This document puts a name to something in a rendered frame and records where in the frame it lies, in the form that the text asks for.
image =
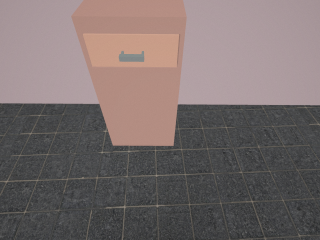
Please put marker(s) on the cabinet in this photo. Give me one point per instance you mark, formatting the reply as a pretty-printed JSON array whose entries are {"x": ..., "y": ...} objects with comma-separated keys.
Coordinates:
[{"x": 139, "y": 104}]

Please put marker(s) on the handle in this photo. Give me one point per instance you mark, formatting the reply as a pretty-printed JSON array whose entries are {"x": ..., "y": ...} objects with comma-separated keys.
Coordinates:
[{"x": 131, "y": 57}]

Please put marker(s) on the drawer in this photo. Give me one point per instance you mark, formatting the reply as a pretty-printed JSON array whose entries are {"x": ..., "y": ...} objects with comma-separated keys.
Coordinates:
[{"x": 160, "y": 50}]

